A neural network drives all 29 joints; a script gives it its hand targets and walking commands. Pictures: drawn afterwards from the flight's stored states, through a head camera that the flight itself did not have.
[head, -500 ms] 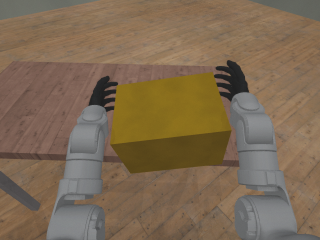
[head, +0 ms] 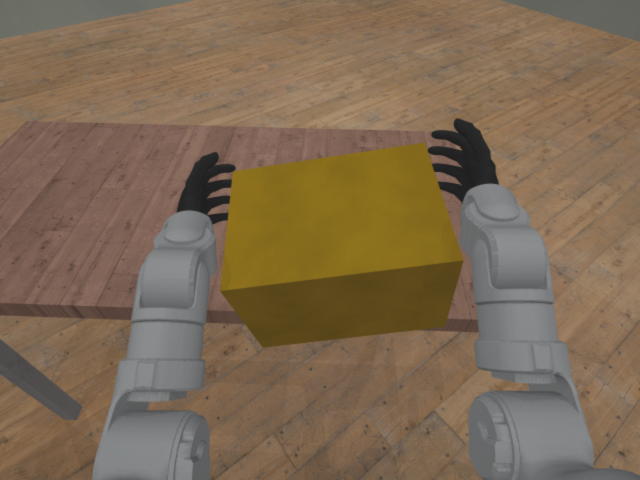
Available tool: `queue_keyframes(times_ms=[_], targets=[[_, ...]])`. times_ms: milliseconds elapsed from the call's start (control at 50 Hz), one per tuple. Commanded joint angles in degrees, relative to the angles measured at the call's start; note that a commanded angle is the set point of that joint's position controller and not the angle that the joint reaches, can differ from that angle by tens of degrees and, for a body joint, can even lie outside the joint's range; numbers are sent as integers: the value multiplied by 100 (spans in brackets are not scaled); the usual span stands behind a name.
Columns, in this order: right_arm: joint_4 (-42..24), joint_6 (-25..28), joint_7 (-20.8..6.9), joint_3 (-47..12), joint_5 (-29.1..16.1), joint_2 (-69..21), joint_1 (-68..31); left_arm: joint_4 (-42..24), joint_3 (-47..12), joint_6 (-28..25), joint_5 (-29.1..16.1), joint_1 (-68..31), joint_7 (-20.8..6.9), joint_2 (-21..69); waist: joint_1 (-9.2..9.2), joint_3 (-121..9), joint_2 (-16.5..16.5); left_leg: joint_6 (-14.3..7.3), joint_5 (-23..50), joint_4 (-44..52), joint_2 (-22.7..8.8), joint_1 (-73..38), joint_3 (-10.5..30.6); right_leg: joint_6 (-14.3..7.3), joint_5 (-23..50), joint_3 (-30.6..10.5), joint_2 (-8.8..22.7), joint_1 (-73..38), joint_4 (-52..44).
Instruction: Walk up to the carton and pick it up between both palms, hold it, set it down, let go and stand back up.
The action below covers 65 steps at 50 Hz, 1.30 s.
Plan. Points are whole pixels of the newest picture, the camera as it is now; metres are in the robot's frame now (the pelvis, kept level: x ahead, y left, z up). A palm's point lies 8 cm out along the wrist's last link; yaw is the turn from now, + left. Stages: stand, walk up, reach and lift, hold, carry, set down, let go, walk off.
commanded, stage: hold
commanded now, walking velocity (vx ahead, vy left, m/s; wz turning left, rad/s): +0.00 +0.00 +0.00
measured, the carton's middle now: (339, 250) +0.36 -0.01 +0.11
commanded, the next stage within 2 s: none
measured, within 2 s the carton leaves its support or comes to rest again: neither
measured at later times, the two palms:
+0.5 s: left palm (196, 218) +0.36 +0.16 +0.16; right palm (476, 187) +0.37 -0.16 +0.20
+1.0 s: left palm (195, 219) +0.36 +0.16 +0.15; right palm (475, 185) +0.37 -0.15 +0.20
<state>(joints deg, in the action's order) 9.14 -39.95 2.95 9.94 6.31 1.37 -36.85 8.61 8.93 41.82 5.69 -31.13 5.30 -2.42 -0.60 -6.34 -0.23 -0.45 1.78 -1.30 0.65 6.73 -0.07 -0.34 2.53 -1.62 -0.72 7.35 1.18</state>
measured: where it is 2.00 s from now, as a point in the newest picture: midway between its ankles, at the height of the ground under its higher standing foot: outside the picture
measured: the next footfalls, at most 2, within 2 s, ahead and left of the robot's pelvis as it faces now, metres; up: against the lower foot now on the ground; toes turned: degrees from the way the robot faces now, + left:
none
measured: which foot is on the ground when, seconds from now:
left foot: down 0.00-1.00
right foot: down 0.00-1.00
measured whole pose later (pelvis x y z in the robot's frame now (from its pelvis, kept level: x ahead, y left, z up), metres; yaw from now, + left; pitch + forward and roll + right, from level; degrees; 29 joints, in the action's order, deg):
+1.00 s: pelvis +0.00 +0.00 +0.00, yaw +0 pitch +3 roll +0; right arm 8.0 -39.4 3.1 10.0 6.9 0.4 -36.8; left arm 8.6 9.0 42.4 6.3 -30.7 6.0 -2.0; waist -0.7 -6.5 -0.2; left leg -0.5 1.9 -1.0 0.7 6.3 -0.1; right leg -0.3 2.7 -1.5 -0.7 6.9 0.8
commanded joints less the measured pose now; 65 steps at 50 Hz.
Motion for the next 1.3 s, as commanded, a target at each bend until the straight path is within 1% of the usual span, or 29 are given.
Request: queue_keyframes(times_ms=[0,60,140,180,200,260,360,440,500,520,580,640,700,760,800,880,1000,1040,1180,1280], targets=[[-987,315,-847,-2257,-914,-2701,-3239,-1520,-2254,-549,-1005,-4168,-948,2682,17,-2744,53,275,705,-298,89,-997,-56,161,664,84,-63,-982,276],[-1004,314,-848,-2262,-906,-2705,-3215,-1564,-2278,-549,-1003,-4158,-948,2695,0,-2743,45,269,714,-292,95,-988,-59,172,706,67,-57,-977,295],[-992,307,-836,-2251,-929,-2686,-3160,-1552,-2275,-545,-1008,-4113,-941,2689,4,-2709,115,284,740,-312,95,-987,-62,156,720,75,-61,-961,279],[-992,310,-837,-2259,-931,-2697,-3141,-1577,-2278,-551,-999,-4124,-939,2662,2,-2711,103,281,735,-308,91,-973,-61,165,741,80,-62,-980,288],[-1019,310,-843,-2264,-912,-2686,-3153,-1554,-2266,-552,-1006,-4111,-939,2674,7,-2713,46,276,705,-298,96,-970,-62,173,720,81,-58,-971,288],[-1036,317,-834,-2264,-914,-2665,-3129,-1596,-2293,-557,-1016,-4101,-940,2670,6,-2742,122,287,770,-317,93,-970,-66,171,756,80,-64,-1020,292],[-1116,297,-817,-2296,-932,-2669,-3125,-1692,-2297,-551,-1033,-4114,-932,2626,13,-2752,78,280,778,-297,93,-989,-61,180,798,77,-50,-1052,303],[-1072,268,-823,-2263,-915,-2645,-3064,-1607,-2241,-517,-1015,-4023,-931,2593,14,-2705,23,272,718,-278,98,-970,-56,181,768,91,-46,-1044,298],[-1023,274,-829,-2247,-896,-2620,-3063,-1597,-2243,-524,-986,-4046,-942,2604,17,-2642,95,281,738,-273,107,-980,-73,182,790,85,-43,-1030,286],[-1017,274,-834,-2246,-890,-2638,-3042,-1612,-2245,-529,-982,-4040,-943,2589,-1,-2675,51,285,747,-278,100,-1001,-67,181,781,87,-53,-1016,284],[-990,289,-844,-2253,-897,-2650,-3040,-1623,-2268,-540,-989,-4073,-954,2617,0,-2708,108,286,806,-275,100,-994,-66,169,838,81,-50,-1046,279],[-1048,311,-845,-2283,-919,-2682,-3084,-1644,-2298,-560,-1037,-4100,-957,2650,-21,-2766,70,292,816,-287,96,-1001,-56,185,875,83,-54,-1041,299],[-1100,308,-838,-2295,-921,-2656,-3090,-1675,-2301,-566,-1046,-4098,-961,2635,-6,-2777,96,293,762,-279,91,-994,-59,175,829,90,-52,-1059,293],[-1010,299,-848,-2251,-915,-2670,-3063,-1701,-2295,-562,-1020,-4170,-959,2615,-13,-2705,144,299,742,-281,96,-966,-73,162,776,84,-47,-1020,281],[-980,304,-852,-2226,-887,-2666,-3051,-1680,-2277,-565,-1011,-4161,-963,2594,-18,-2729,90,300,729,-289,90,-990,-65,173,746,88,-55,-1006,279],[-921,293,-864,-2184,-873,-2647,-3031,-1597,-2218,-553,-975,-4113,-968,2587,-11,-2687,142,297,695,-269,100,-971,-76,167,703,95,-50,-1016,249],[-863,301,-887,-2139,-811,-2624,-3012,-1570,-2149,-560,-931,-4120,-992,2564,5,-2601,72,292,692,-247,92,-976,-79,172,661,112,-57,-983,234],[-869,312,-886,-2150,-800,-2626,-3018,-1554,-2134,-569,-920,-4107,-998,2561,7,-2610,98,283,663,-235,101,-984,-85,177,666,109,-52,-1009,232],[-946,358,-877,-2219,-852,-2651,-3023,-1660,-2219,-622,-977,-4153,-994,2568,12,-2691,95,282,718,-251,86,-966,-70,160,729,99,-58,-1042,257],[-934,365,-852,-2209,-856,-2636,-3027,-1687,-2245,-638,-1002,-4183,-980,2536,-27,-2746,136,293,664,-266,84,-986,-64,159,691,97,-52,-1037,266]])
